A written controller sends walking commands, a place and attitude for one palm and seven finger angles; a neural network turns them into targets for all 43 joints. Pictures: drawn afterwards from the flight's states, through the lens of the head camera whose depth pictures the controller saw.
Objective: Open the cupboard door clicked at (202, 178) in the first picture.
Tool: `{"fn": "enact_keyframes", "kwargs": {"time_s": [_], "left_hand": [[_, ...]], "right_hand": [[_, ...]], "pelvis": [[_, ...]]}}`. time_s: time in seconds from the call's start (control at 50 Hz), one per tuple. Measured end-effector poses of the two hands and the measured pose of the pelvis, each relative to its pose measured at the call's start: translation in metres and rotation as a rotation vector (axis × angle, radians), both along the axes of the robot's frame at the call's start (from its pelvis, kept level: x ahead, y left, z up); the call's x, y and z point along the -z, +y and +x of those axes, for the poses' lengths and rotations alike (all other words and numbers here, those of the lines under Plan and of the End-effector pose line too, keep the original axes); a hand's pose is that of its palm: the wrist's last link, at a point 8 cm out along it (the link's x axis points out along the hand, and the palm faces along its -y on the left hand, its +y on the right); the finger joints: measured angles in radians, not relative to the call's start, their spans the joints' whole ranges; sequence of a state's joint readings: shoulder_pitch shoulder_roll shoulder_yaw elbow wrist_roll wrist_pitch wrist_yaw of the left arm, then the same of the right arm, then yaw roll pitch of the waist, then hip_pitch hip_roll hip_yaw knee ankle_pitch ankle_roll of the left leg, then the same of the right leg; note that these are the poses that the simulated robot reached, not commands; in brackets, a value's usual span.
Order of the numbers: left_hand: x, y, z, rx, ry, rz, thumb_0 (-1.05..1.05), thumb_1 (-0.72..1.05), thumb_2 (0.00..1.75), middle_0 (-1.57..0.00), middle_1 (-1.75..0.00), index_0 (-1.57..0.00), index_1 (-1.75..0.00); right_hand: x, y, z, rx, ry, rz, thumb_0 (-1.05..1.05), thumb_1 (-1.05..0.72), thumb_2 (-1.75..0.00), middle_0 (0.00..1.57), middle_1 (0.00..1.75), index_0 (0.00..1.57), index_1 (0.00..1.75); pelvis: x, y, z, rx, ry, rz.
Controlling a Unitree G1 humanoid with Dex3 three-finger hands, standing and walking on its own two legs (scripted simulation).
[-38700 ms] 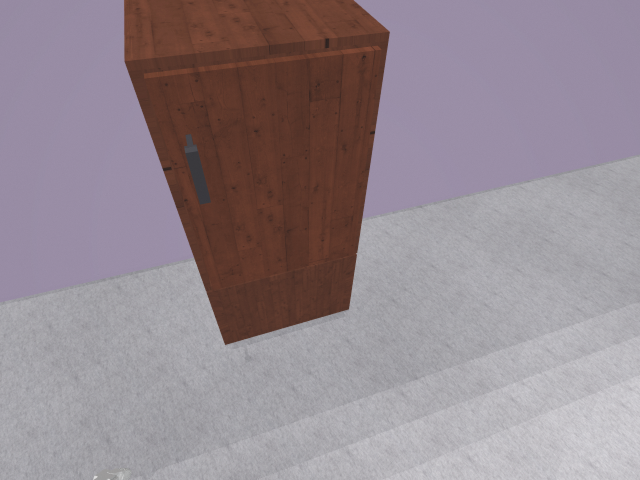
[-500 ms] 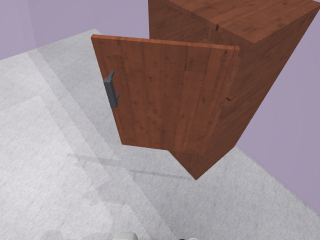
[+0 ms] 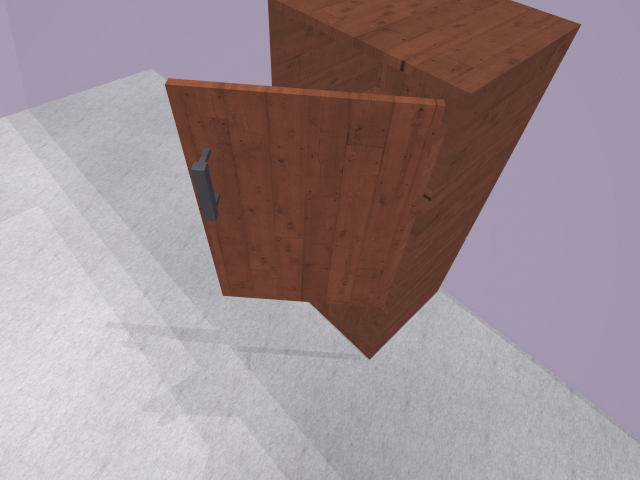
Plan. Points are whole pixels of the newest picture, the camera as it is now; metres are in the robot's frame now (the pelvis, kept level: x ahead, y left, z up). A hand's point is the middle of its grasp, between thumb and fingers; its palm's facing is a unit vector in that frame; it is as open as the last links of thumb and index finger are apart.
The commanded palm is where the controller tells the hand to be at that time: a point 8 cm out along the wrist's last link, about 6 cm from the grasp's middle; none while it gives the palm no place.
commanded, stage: look again from close up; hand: left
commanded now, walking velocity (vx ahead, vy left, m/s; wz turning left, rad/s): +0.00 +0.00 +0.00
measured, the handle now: (208, 185) +0.58 +0.20 +0.00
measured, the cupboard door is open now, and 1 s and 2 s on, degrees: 43 43 43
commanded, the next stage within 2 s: raise the hand with hooked fingers in 0.54 s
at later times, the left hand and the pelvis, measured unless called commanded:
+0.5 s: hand out of the picture +0.04 +0.15 -0.18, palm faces +0.06 -0.98 -0.21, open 7.2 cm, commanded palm none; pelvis +0.01 -0.03 -0.01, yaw +0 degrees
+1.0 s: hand (190, 451) +0.17 +0.16 -0.04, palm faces -0.08 -1.00 -0.05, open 8.2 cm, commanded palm +0.12 +0.23 -0.06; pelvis -0.07 -0.03 -0.08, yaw +1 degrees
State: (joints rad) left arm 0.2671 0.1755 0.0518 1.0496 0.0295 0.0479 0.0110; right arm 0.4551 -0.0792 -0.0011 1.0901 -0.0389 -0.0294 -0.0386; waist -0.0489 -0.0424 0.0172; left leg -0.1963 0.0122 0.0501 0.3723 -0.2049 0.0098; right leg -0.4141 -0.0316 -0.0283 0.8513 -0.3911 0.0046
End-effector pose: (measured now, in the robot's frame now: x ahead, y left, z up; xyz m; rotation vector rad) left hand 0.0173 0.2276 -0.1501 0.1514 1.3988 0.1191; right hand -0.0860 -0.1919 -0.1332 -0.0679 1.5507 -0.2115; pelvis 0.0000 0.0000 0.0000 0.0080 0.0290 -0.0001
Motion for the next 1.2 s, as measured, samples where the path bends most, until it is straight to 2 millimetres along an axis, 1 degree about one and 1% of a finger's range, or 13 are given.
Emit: {"fn": "enact_keyframes", "kwargs": {"time_s": [0.06, 0.12, 0.2, 0.32, 0.44, 0.54, 0.68, 0.84, 0.9, 0.98, 1.06, 1.1, 1.2], "left_hand": [[0.002, -0.007, 0.016, 0.056, -0.055, 0.027, 0.02, 0.94, 0.9, -0.2, -0.3, -0.2, -0.3], [0.007, -0.016, 0.025, 0.074, -0.082, 0.052, 0.01, 0.94, 0.9, -0.19, -0.3, -0.2, -0.3], [0.008, -0.029, 0.034, 0.044, -0.13, 0.04, 0.01, 0.93, 0.9, -0.19, -0.3, -0.2, -0.3], [0.011, -0.035, 0.046, -0.023, -0.199, 0.02, 0.01, 0.94, 0.9, -0.2, -0.3, -0.21, -0.3], [0.001, -0.032, 0.03, -0.028, -0.191, 0.028, 0.0, 0.94, 0.9, -0.2, -0.3, -0.21, -0.3], [-0.002, -0.028, 0.0, -0.037, -0.138, 0.037, 0.0, 0.93, 0.9, -0.2, -0.3, -0.21, -0.3], [-0.007, -0.023, -0.035, -0.108, -0.112, 0.033, 0.01, 0.92, 0.9, -0.2, -0.3, -0.21, -0.3], [-0.13, -0.011, 0.098, -0.099, -1.054, 0.038, 0.02, 0.84, 0.87, -0.2, -0.34, -0.21, -0.35], [-0.148, -0.013, 0.135, 0.007, -1.321, -0.023, 0.01, 0.79, 0.85, -0.2, -0.38, -0.21, -0.38], [-0.123, -0.017, 0.141, 0.196, -1.44, -0.143, 0.01, 0.71, 0.81, -0.21, -0.43, -0.22, -0.43], [-0.073, -0.009, 0.109, 0.19, -1.293, -0.231, 0.01, 0.62, 0.77, -0.22, -0.49, -0.23, -0.49], [-0.062, -0.001, 0.089, 0.113, -1.242, -0.218, 0.01, 0.57, 0.75, -0.22, -0.51, -0.23, -0.52], [-0.091, 0.017, 0.072, 0.06, -1.364, -0.061, 0.02, 0.45, 0.71, -0.23, -0.59, -0.24, -0.6]], "right_hand": [[0.012, -0.015, -0.004, 0.016, 0.027, 0.023, 0.01, -0.91, -0.9, 0.2, 0.3, 0.21, 0.3], [0.03, -0.038, 0.011, 0.014, 0.009, 0.01, 0.01, -0.91, -0.9, 0.2, 0.3, 0.21, 0.3], [0.034, -0.06, 0.055, -0.018, -0.095, -0.032, 0.01, -0.91, -0.9, 0.2, 0.3, 0.2, 0.3], [0.016, -0.069, 0.133, -0.095, -0.3, -0.081, 0.01, -0.91, -0.9, 0.19, 0.29, 0.2, 0.3], [0.004, -0.066, 0.181, -0.141, -0.431, -0.073, 0.01, -0.92, -0.9, 0.19, 0.29, 0.2, 0.3], [0.001, -0.06, 0.184, -0.157, -0.449, -0.052, 0.0, -0.91, -0.9, 0.2, 0.3, 0.2, 0.3], [0.004, -0.06, 0.148, -0.155, -0.39, -0.05, 0.01, -0.91, -0.9, 0.2, 0.3, 0.2, 0.3], [-0.014, -0.069, 0.157, -0.19, -0.746, -0.12, 0.01, -0.91, -0.9, 0.2, 0.3, 0.2, 0.3], [-0.017, -0.075, 0.169, -0.225, -0.845, -0.14, 0.01, -0.9, -0.9, 0.2, 0.3, 0.2, 0.3], [-0.018, -0.088, 0.183, -0.262, -0.958, -0.172, 0.01, -0.9, -0.9, 0.2, 0.3, 0.21, 0.3], [-0.018, -0.095, 0.195, -0.274, -1.013, -0.208, 0.01, -0.9, -0.9, 0.2, 0.3, 0.21, 0.3], [-0.018, -0.094, 0.202, -0.287, -1.02, -0.22, 0.02, -0.9, -0.9, 0.2, 0.3, 0.2, 0.3], [-0.006, -0.075, 0.216, -0.359, -0.993, -0.201, 0.02, -0.9, -0.9, 0.2, 0.3, 0.2, 0.3]], "pelvis": [[0.01, -0.015, -0.001, 0.02, 0.015, 0.022], [0.021, -0.022, -0.003, 0.023, 0.009, -0.01], [0.023, -0.026, 0.003, -0.01, -0.015, -0.05], [0.018, -0.032, 0.013, -0.016, -0.05, -0.029], [0.011, -0.03, 0.009, -0.009, -0.062, -0.023], [0.008, -0.028, 0.002, -0.009, -0.071, -0.017], [0.006, -0.025, -0.013, -0.011, -0.078, -0.019], [0.022, -0.021, -0.045, -0.062, -0.044, -0.008], [0.038, -0.026, -0.059, -0.056, 0.031, -0.008], [0.07, -0.032, -0.072, -0.014, 0.094, -0.009], [0.091, -0.033, -0.074, -0.013, 0.121, -0.016], [0.095, -0.033, -0.073, -0.019, 0.123, -0.024], [0.099, -0.03, -0.066, -0.05, 0.135, -0.057]]}}
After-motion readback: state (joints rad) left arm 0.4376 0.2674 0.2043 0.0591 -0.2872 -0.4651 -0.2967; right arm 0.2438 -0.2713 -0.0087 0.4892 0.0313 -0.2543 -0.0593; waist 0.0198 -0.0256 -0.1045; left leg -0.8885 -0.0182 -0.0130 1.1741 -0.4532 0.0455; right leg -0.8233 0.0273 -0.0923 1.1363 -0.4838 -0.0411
